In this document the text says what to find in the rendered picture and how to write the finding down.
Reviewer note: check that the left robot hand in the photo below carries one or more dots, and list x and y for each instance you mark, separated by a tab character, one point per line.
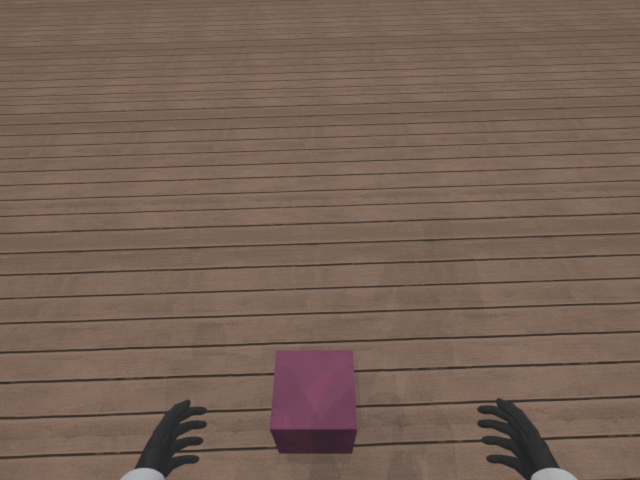
162	445

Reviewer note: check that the right robot hand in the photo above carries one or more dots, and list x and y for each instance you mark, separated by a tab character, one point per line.
531	450

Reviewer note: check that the carton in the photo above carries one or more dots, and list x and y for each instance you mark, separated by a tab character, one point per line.
313	403

